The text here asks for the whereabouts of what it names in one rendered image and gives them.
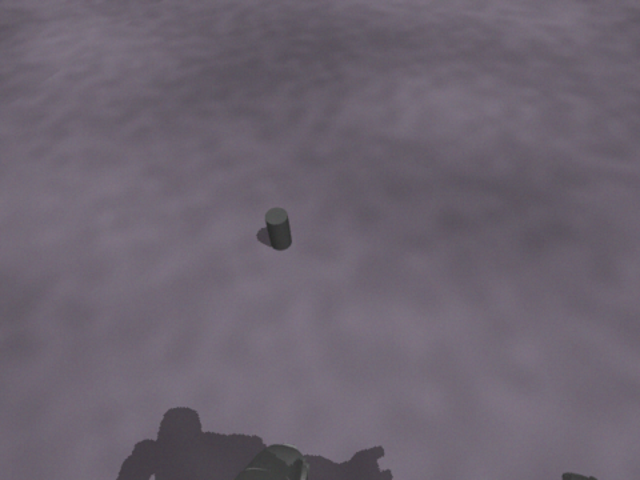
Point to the can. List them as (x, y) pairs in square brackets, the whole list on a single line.
[(278, 228)]

